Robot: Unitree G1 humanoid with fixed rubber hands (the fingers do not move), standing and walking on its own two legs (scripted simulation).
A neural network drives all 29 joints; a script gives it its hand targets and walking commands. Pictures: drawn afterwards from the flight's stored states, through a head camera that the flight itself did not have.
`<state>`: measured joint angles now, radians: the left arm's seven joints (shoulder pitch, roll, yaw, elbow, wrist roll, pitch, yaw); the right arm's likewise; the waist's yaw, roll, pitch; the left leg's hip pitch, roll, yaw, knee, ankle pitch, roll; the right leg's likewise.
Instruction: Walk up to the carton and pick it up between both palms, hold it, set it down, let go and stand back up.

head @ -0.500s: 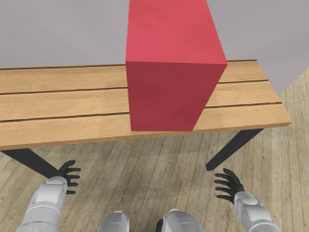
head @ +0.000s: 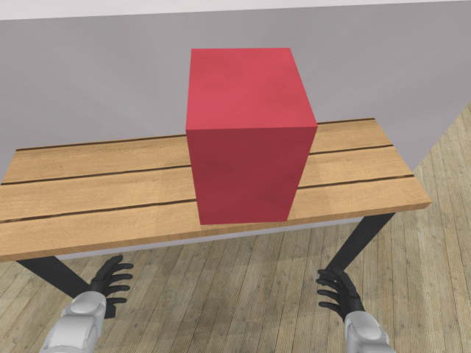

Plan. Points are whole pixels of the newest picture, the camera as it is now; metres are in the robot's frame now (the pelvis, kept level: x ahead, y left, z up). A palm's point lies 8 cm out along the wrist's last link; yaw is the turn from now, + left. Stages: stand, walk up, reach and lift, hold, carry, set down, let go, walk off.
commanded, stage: reach and lift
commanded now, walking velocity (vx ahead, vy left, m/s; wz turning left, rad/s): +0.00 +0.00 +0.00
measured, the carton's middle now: (242, 141) +0.49 -0.01 +0.06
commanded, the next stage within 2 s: none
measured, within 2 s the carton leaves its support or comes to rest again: neither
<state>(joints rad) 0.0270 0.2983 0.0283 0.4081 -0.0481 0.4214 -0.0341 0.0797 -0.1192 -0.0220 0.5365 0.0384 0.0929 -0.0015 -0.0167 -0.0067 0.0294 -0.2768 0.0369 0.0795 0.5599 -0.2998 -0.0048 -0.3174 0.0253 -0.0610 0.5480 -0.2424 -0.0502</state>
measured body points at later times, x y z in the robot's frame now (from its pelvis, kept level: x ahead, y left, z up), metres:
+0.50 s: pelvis -0.01 +0.00 +0.01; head -0.01 +0.01 +0.46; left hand +0.15 +0.23 -0.05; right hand +0.14 -0.19 -0.06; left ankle +0.00 +0.12 -0.73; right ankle +0.03 -0.09 -0.73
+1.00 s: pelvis +0.04 +0.01 +0.02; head +0.04 +0.02 +0.47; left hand +0.22 +0.22 -0.02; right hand +0.22 -0.19 -0.02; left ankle +0.00 +0.12 -0.73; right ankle +0.02 -0.09 -0.73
